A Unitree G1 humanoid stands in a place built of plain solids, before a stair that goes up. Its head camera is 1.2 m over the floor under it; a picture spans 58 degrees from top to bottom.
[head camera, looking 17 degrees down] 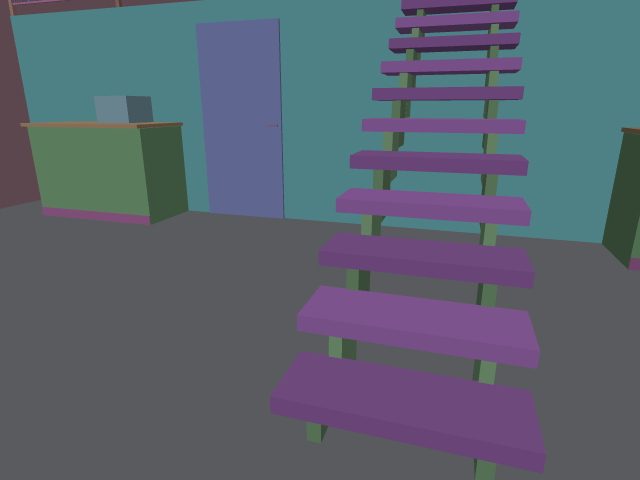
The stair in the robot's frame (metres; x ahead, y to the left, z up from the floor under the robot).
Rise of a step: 0.19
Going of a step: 0.29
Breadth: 0.92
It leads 18 degrees to the right of straight ahead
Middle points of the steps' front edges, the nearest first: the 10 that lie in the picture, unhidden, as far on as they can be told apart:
1.21 -0.25 0.19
1.49 -0.34 0.38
1.76 -0.43 0.57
2.04 -0.52 0.76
2.32 -0.60 0.95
2.60 -0.69 1.13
2.87 -0.78 1.32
3.15 -0.87 1.51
3.43 -0.96 1.70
3.71 -1.04 1.89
